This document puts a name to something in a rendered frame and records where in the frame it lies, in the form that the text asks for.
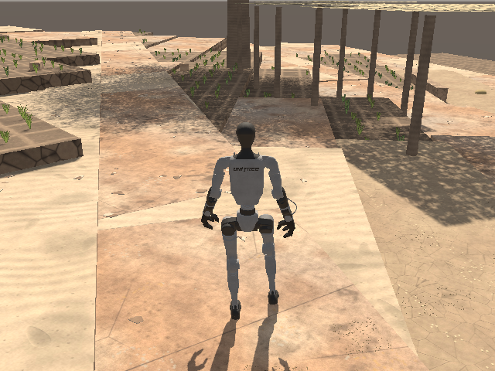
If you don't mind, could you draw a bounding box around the humanoid robot head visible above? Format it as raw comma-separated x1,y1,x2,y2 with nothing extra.
233,122,260,159

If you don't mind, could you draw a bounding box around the robot right upper arm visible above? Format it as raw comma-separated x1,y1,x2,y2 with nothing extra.
262,155,284,199

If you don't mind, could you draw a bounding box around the robot right hand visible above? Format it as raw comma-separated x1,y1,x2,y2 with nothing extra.
277,219,295,238

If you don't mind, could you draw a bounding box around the robot left upper arm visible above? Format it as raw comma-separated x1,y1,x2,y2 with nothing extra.
209,156,230,199

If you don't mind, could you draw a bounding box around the robot right forearm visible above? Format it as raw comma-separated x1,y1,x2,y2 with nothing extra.
276,187,293,222

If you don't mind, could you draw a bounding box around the robot left forearm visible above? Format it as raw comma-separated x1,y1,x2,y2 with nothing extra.
203,186,217,216

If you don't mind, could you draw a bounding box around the robot left hand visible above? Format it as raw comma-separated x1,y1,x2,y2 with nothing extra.
201,213,219,229

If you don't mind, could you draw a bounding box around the robot left thigh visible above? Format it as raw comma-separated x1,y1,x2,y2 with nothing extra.
221,216,240,273

